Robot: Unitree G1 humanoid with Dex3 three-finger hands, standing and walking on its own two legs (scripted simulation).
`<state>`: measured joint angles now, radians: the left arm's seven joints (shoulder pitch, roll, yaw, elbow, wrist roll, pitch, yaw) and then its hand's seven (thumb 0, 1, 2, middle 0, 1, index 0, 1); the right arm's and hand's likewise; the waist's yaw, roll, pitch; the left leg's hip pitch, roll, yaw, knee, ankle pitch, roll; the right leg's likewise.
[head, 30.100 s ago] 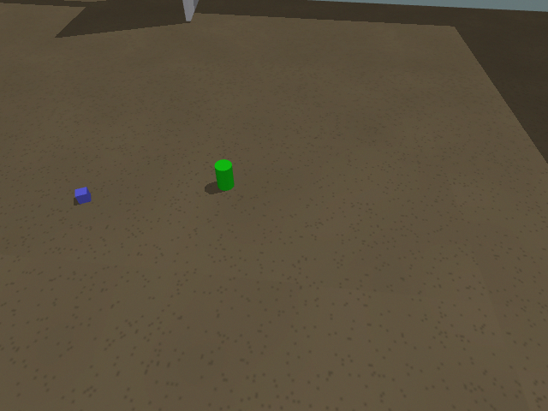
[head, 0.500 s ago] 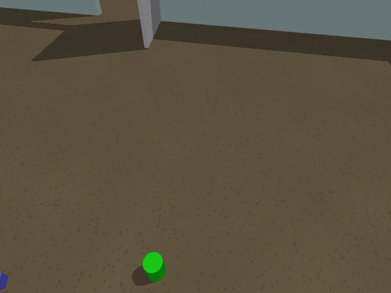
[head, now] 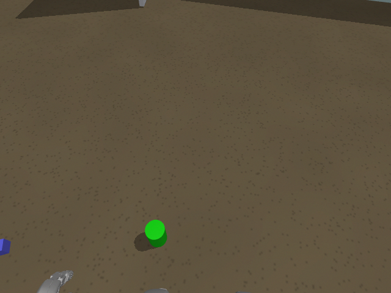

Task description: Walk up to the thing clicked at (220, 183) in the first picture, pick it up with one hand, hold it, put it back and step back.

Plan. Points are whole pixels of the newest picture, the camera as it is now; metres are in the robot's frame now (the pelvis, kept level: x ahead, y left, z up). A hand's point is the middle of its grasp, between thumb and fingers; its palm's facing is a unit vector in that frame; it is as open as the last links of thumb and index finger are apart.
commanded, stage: step back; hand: left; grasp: from the side
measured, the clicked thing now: (156, 233) +0.42 +0.18 -0.69
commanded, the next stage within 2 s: none
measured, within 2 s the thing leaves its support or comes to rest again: neither
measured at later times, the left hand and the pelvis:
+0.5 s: hand out of the picture +0.03 +0.27 -0.15, palm faces -0.10 -0.92 -0.39, open 7.4 cm; pelvis -0.09 +0.01 -0.01, yaw -4 degrees
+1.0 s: hand out of the picture -0.10 +0.31 -0.15, palm faces -0.04 -0.93 -0.37, open 7.4 cm; pelvis -0.21 +0.04 +0.01, yaw -3 degrees
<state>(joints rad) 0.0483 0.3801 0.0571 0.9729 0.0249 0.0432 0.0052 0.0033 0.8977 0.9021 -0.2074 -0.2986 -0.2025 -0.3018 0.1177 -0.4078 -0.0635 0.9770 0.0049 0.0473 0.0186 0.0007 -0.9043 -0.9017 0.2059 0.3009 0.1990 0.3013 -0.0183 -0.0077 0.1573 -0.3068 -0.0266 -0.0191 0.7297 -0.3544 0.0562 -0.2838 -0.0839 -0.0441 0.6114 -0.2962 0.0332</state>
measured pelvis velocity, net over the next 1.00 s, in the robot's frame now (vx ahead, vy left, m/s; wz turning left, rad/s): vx -0.21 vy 0.04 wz -0.05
